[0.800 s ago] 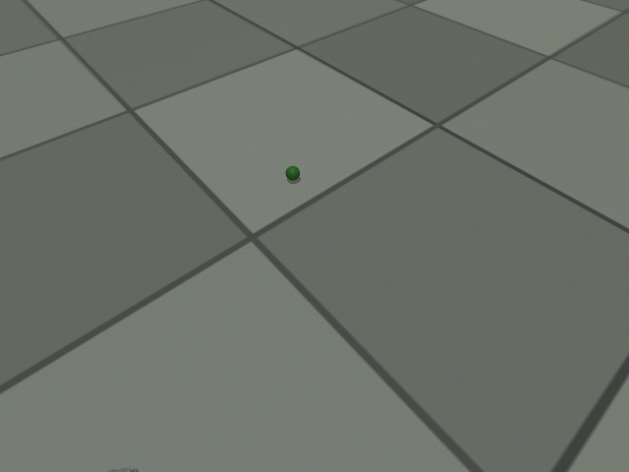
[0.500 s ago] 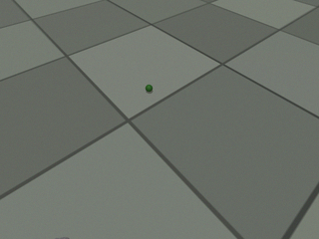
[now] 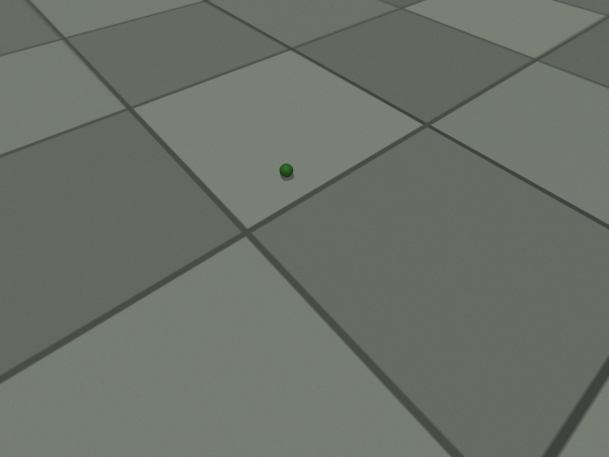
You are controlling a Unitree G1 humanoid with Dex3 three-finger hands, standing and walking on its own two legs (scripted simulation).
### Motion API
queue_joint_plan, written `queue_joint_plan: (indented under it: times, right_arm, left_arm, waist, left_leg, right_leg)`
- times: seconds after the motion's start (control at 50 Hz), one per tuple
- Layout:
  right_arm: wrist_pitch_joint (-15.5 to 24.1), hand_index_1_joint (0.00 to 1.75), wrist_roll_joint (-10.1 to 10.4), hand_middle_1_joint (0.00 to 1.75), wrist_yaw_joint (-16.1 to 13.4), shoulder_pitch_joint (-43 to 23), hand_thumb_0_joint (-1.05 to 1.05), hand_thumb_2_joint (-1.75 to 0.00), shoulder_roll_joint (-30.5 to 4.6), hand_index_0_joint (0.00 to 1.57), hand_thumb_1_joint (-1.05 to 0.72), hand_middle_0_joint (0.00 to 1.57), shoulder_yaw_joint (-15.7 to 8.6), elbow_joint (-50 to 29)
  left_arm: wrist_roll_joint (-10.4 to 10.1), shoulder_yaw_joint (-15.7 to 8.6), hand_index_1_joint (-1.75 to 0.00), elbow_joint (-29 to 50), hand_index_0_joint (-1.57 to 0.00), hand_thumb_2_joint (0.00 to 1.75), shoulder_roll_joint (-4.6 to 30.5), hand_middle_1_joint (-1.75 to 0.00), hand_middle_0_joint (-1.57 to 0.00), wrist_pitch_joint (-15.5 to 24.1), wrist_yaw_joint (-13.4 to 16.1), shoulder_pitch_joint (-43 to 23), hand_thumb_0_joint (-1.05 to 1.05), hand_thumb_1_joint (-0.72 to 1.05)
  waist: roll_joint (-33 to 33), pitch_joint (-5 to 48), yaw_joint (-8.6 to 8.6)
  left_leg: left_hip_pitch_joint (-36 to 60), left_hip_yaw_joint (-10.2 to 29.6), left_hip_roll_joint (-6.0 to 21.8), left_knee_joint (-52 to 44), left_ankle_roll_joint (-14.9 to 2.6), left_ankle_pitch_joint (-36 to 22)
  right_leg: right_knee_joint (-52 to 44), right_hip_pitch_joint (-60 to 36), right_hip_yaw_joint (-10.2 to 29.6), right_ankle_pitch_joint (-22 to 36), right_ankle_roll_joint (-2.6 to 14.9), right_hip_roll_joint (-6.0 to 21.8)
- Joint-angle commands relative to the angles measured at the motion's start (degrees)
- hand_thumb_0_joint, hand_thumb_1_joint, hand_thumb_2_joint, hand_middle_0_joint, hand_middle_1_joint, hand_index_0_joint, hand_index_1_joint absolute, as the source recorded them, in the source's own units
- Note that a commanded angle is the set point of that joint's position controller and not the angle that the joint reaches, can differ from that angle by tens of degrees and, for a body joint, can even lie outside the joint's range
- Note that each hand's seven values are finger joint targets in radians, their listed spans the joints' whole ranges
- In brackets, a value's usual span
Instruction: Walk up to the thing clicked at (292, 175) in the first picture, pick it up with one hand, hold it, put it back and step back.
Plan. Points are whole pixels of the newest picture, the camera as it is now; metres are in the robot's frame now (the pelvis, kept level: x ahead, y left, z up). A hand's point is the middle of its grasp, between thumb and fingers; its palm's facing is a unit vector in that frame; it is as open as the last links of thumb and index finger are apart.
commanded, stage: stand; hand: left
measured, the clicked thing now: (286, 170) +1.44 +0.12 -0.75
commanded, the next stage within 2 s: walk up in 0.32 s
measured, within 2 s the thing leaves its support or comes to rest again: neither
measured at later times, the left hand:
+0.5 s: hand out of the picture +0.07 +0.30 -0.15, palm faces -0.17 -0.90 -0.40, open 7.3 cm
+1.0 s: hand (171, 255) +0.49 +0.30 -0.15, palm faces -0.44 -0.73 -0.52, open 7.3 cm
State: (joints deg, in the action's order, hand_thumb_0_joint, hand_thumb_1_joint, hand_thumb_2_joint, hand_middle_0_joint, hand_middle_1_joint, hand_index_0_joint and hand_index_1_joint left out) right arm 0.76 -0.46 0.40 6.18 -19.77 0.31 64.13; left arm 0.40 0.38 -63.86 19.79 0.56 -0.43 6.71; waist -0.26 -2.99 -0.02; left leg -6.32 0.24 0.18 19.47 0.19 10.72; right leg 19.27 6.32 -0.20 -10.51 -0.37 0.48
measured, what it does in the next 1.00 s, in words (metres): walks ahead, turning right: left foot, then right foot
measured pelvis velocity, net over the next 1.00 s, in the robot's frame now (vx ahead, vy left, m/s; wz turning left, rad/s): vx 0.22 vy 0.11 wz -0.50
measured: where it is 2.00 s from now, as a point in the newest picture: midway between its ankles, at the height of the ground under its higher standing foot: (235, 297)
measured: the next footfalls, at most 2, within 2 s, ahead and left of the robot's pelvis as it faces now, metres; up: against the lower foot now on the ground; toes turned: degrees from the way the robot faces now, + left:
left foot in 0.60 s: +0.09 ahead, +0.20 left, +0.00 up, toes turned -18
right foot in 0.94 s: +0.29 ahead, -0.06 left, +0.00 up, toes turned -36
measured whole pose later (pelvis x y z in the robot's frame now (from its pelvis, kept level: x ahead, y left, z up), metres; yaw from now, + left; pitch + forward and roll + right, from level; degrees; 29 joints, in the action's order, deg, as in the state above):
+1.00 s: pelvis +0.22 +0.11 -0.05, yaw -29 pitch -3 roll -3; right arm -3.4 -3.4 5.2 18.1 -25.0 -5.6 46.6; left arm -0.9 -4.1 -48.9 25.9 3.9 1.5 10.4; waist 6.5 -6.0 5.8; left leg -8.8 -2.5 -1.5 62.6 0.2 32.5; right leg 42.5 25.9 -9.7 -13.1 3.6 0.1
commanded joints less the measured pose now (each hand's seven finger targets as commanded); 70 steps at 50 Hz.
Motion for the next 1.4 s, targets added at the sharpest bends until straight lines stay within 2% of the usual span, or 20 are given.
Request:
queue_joint_plan:
  times: [0.0,0.28,0.32,0.4,0.52,0.58,0.6,0.64,0.72,0.8,0.88,0.9,0.92,0.96,1.08,1.22,1.28,1.32,1.36,1.38]
  right_arm:
    - [1.06,0.30,-0.07,0.30,-0.95,-2.42,0.00,-0.90,-12.10,0.20,-0.90,0.20,-2.37,-3.18]
    - [1.00,0.30,-0.06,0.30,-0.82,-2.01,0.00,-0.90,-12.13,0.20,-0.90,0.20,-2.52,-3.21]
    - [0.86,0.30,-3.38,0.30,3.80,-4.28,0.00,-0.90,-19.87,0.20,-0.90,0.20,-8.17,-12.10]
    - [-0.61,0.30,-2.80,0.30,6.44,-1.63,0.00,-0.90,-13.82,0.20,-0.90,0.20,-7.75,-16.11]
    - [0.21,0.30,-3.00,0.30,6.70,-1.40,0.00,-0.90,-15.40,0.20,-0.90,0.20,-8.37,-19.85]
    - [0.52,0.30,-3.70,0.30,5.62,14.98,0.00,-0.90,-18.51,0.20,-0.90,0.20,-10.87,-15.54]
    - [0.34,0.30,-4.41,0.30,4.80,17.20,0.00,-0.90,-23.80,0.20,-0.90,0.20,-12.48,-15.68]
    - [0.63,0.30,-2.16,0.30,5.06,6.14,0.00,-0.90,-25.51,0.20,-0.90,0.20,-11.59,-19.54]
    - [1.02,0.30,-2.78,0.30,4.61,2.53,0.00,-0.90,-17.37,0.20,-0.90,0.20,-9.30,-21.36]
    - [0.11,0.30,-2.47,0.30,5.13,5.69,0.00,-0.90,-16.66,0.20,-0.90,0.20,-9.06,-22.63]
    - [-0.29,0.30,-2.99,0.30,4.52,-0.84,0.00,-0.90,-17.82,0.20,-0.90,0.20,-9.48,-27.50]
    - [-0.32,0.30,-3.09,0.30,4.30,0.02,0.00,-0.90,-16.21,0.20,-0.90,0.20,-9.11,-28.46]
    - [-0.57,0.30,-3.00,0.30,4.19,2.52,0.00,-0.90,-13.57,0.20,-0.90,0.20,-8.00,-29.30]
    - [-2.07,0.30,-2.34,0.30,4.44,8.99,0.00,-0.90,-19.33,0.20,-0.90,0.20,-8.74,-29.57]
    - [-2.98,0.30,-3.20,0.30,6.84,11.36,0.00,-0.90,-18.49,0.20,-0.90,0.20,-9.20,-27.13]
    - [-4.45,0.30,-3.33,0.30,8.73,10.35,0.00,-0.90,-17.66,0.20,-0.90,0.20,-10.44,-27.98]
    - [-4.45,0.30,-2.86,0.30,7.64,19.53,0.00,-0.90,-18.34,0.20,-0.90,0.20,-11.93,-25.96]
    - [-3.21,0.30,-3.92,0.30,5.55,28.90,0.00,-0.90,-22.20,0.20,-0.90,0.20,-13.31,-23.10]
    - [-1.68,0.30,-1.70,0.30,3.73,10.81,0.00,-0.90,-29.71,0.20,-0.90,0.20,-13.51,-27.35]
    - [-1.58,0.30,-1.70,0.30,3.48,5.55,0.00,-0.90,-28.66,0.20,-0.90,0.20,-13.24,-28.30]
  left_arm:
    - [0.06,-2.36,-0.30,3.47,-0.20,0.90,11.87,-0.30,-0.20,1.14,0.85,-2.06,0.00,0.90]
    - [0.14,-2.44,-0.30,3.63,-0.20,0.90,12.29,-0.30,-0.20,1.33,0.90,-2.08,0.00,0.90]
    - [-0.01,-6.34,-0.30,5.14,-0.20,0.90,22.08,-0.30,-0.20,1.59,0.15,7.95,0.00,0.90]
    - [0.95,-7.82,-0.30,9.09,-0.20,0.90,22.67,-0.30,-0.20,3.23,1.40,-0.28,0.00,0.90]
    - [0.73,-8.28,-0.30,11.19,-0.20,0.90,21.77,-0.30,-0.20,4.01,1.54,7.25,0.00,0.90]
    - [0.63,-6.69,-0.30,14.91,-0.20,0.90,17.36,-0.30,-0.20,3.38,1.49,-0.98,0.00,0.90]
    - [0.62,-5.23,-0.30,16.23,-0.20,0.90,11.35,-0.30,-0.20,3.51,2.06,-0.23,0.00,0.90]
    - [0.37,-5.51,-0.30,15.99,-0.20,0.90,17.80,-0.30,-0.20,3.71,2.71,-0.72,0.00,0.90]
    - [-1.43,-6.37,-0.30,11.67,-0.20,0.90,18.73,-0.30,-0.20,3.49,0.08,4.71,0.00,0.90]
    - [-1.28,-5.86,-0.30,15.22,-0.20,0.90,16.05,-0.30,-0.20,3.36,-0.22,-0.12,0.00,0.90]
    - [-2.10,-8.02,-0.30,11.58,-0.20,0.90,18.68,-0.30,-0.20,2.55,1.44,18.00,0.00,0.90]
    - [-2.01,-9.30,-0.30,9.15,-0.20,0.90,20.56,-0.30,-0.20,2.42,2.30,27.10,0.00,0.90]
    - [-1.32,-10.85,-0.30,8.34,-0.20,0.90,23.15,-0.30,-0.20,2.28,3.48,33.57,0.00,0.90]
    - [-0.74,-10.92,-0.30,15.41,-0.20,0.90,27.84,-0.30,-0.20,2.69,5.74,19.15,0.00,0.90]
    - [-0.42,-8.86,-0.30,20.09,-0.20,0.90,24.01,-0.30,-0.20,5.99,5.86,2.45,0.00,0.90]
    - [1.03,-10.07,-0.30,19.28,-0.20,0.90,27.52,-0.30,-0.20,6.03,5.53,4.36,0.00,0.90]
    - [2.16,-9.95,-0.30,20.43,-0.20,0.90,27.16,-0.30,-0.20,4.61,6.14,-2.88,0.00,0.90]
    - [2.42,-6.84,-0.30,20.47,-0.20,0.90,16.43,-0.30,-0.20,3.61,6.83,-0.35,0.00,0.90]
    - [0.74,-6.53,-0.30,19.61,-0.20,0.90,17.04,-0.30,-0.20,3.03,7.44,9.81,0.00,0.90]
    - [0.54,-6.39,-0.30,17.67,-0.20,0.90,19.07,-0.30,-0.20,3.11,7.49,9.26,0.00,0.90]
  waist:
    - [0.96,3.53,-0.31]
    - [0.06,4.56,0.05]
    - [4.04,1.20,0.82]
    - [-8.25,-1.95,4.30]
    - [-7.47,4.50,1.63]
    - [5.12,9.05,12.59]
    - [22.80,8.90,13.02]
    - [15.41,2.93,7.98]
    - [7.00,-2.22,4.40]
    - [8.23,-3.73,6.78]
    - [7.97,3.89,-4.77]
    - [1.88,8.68,-8.73]
    - [-7.46,10.11,-11.34]
    - [-5.20,11.87,-3.72]
    - [-1.23,-3.29,6.25]
    - [-11.34,0.63,5.49]
    - [-8.64,3.44,12.62]
    - [19.28,1.68,17.45]
    - [26.38,-1.50,5.58]
    - [22.14,-3.49,4.08]
  left_leg:
    - [0.07,5.14,7.08,-3.63,-1.47,-6.66]
    - [0.79,4.96,6.90,-3.25,-1.55,-7.56]
    - [-0.78,0.68,2.15,15.34,-5.16,27.29]
    - [-21.25,10.22,1.28,32.37,-3.03,14.03]
    - [-16.95,10.80,2.61,15.62,-1.95,19.61]
    - [20.72,5.12,1.26,-7.02,-3.33,10.42]
    - [27.67,26.43,16.68,-9.08,-6.38,18.28]
    - [13.16,34.62,25.99,-12.32,-17.34,28.61]
    - [9.68,9.13,12.39,-7.02,-8.77,8.24]
    - [8.79,0.50,9.14,-4.15,-6.23,-8.52]
    - [-10.46,-7.77,6.36,19.68,-0.96,-34.07]
    - [-18.26,-8.93,3.76,33.07,0.18,-29.50]
    - [-34.45,-5.07,-1.27,49.02,1.54,2.83]
    - [-42.23,13.15,1.99,65.62,3.14,22.65]
    - [-23.15,8.37,8.03,46.31,-1.23,9.10]
    - [-13.92,-0.43,6.89,34.21,0.94,2.26]
    - [2.91,-2.54,4.99,28.24,-0.29,6.47]
    - [2.92,13.87,11.33,6.55,0.46,29.02]
    - [-8.63,42.26,23.03,-15.39,-2.99,44.21]
    - [-13.35,41.66,23.10,-17.36,-3.67,46.00]
  right_leg:
    - [-2.95,0.21,5.04,5.55,1.72,6.70]
    - [-3.29,-0.62,5.21,7.22,1.82,7.03]
    - [-4.52,16.61,21.38,-29.97,6.65,10.48]
    - [-10.65,10.29,37.26,-32.53,11.22,15.80]
    - [-2.57,2.41,30.01,-15.09,11.55,12.82]
    - [17.25,28.82,8.63,-14.14,1.99,-2.07]
    - [34.15,45.40,2.59,-29.44,1.93,-8.67]
    - [40.26,43.91,1.83,-20.80,1.24,3.89]
    - [33.42,33.83,-2.30,-8.58,0.58,5.57]
    - [21.73,28.25,-7.82,-3.65,0.51,2.97]
    - [16.81,-5.15,-13.01,1.97,3.78,-0.77]
    - [14.44,-18.14,-9.77,2.60,4.20,0.35]
    - [10.59,-29.51,6.99,-7.04,9.64,8.94]
    - [-4.46,-19.91,50.09,-38.87,20.15,30.52]
    - [-3.94,20.79,14.71,-19.55,9.99,13.56]
    - [-0.26,29.34,8.26,-22.25,8.20,8.41]
    - [12.21,39.43,5.95,-23.93,6.23,6.73]
    - [49.40,47.39,-1.92,-25.52,3.60,-4.19]
    - [65.42,47.76,3.54,-20.47,6.08,-1.33]
    - [66.73,45.57,3.86,-15.89,5.74,2.12]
